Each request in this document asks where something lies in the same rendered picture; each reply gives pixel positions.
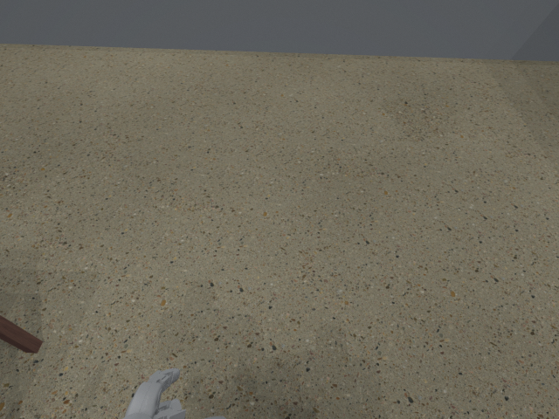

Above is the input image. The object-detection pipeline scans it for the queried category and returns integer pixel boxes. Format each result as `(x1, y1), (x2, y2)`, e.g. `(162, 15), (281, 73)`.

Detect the table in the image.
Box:
(0, 315), (43, 354)

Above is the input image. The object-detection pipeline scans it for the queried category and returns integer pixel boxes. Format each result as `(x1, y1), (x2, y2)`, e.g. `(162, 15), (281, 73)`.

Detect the left robot hand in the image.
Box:
(125, 368), (186, 419)

